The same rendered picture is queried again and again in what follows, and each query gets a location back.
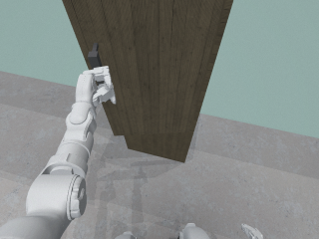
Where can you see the robot right shin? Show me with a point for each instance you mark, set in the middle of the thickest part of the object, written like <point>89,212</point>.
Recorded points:
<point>190,225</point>

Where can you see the right robot hand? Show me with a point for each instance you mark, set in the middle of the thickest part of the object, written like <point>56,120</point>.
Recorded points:
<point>252,233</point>

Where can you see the handle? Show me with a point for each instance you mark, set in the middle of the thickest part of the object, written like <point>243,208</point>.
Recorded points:
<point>95,61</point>

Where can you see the robot left shin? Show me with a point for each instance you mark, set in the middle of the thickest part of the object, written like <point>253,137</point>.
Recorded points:
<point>128,233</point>

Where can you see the robot shin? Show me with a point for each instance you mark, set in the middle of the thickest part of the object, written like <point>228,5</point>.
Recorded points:
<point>128,233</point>
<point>190,225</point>

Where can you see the robot left forearm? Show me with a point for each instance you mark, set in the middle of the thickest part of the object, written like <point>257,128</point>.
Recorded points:
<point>75,148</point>

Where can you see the cupboard door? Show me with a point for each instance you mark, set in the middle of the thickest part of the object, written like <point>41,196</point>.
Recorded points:
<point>157,53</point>

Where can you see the left robot upper arm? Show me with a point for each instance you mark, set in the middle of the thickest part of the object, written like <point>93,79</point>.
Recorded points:
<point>54,201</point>

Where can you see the left robot hand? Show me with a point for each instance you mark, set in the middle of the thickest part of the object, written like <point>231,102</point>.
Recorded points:
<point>87,90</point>

